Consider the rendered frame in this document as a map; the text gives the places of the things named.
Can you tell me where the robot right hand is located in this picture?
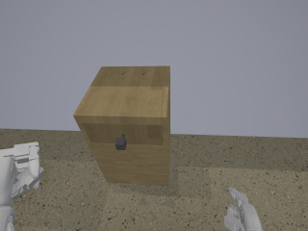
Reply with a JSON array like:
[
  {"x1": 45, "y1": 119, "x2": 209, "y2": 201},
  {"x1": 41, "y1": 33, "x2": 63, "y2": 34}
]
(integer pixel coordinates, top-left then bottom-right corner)
[{"x1": 224, "y1": 187, "x2": 263, "y2": 231}]

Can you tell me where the handle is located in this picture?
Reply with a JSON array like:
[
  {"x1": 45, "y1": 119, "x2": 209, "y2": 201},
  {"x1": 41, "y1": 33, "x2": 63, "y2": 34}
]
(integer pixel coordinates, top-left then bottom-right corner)
[{"x1": 115, "y1": 134, "x2": 127, "y2": 150}]

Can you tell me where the left robot forearm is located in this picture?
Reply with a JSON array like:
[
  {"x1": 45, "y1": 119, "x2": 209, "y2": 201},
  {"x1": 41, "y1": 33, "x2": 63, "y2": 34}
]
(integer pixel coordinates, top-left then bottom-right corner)
[{"x1": 0, "y1": 206, "x2": 16, "y2": 231}]

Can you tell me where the robot left hand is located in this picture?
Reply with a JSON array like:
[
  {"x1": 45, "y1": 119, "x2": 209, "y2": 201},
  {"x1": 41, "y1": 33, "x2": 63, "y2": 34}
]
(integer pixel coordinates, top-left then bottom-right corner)
[{"x1": 0, "y1": 141, "x2": 44, "y2": 207}]

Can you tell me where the cabinet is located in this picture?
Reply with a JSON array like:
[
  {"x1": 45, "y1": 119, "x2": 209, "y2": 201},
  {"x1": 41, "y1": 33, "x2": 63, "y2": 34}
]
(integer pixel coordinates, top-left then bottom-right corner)
[{"x1": 73, "y1": 65, "x2": 170, "y2": 186}]

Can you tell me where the drawer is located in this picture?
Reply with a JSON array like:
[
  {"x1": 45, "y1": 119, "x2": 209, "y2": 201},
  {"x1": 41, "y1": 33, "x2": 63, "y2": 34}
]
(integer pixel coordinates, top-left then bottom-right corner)
[{"x1": 82, "y1": 122, "x2": 164, "y2": 145}]

